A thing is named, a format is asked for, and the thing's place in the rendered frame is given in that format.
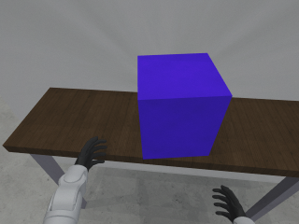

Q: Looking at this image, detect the carton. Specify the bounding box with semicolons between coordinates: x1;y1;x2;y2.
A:
137;53;233;160

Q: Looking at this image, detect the table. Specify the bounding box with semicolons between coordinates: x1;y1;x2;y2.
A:
3;87;299;222

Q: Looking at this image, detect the robot right hand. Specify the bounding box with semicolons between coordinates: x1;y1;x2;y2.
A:
212;185;247;223

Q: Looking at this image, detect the robot left hand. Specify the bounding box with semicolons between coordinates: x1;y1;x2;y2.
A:
74;136;107;172

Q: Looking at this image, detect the left robot forearm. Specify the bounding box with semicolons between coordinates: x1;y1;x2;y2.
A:
42;164;89;224

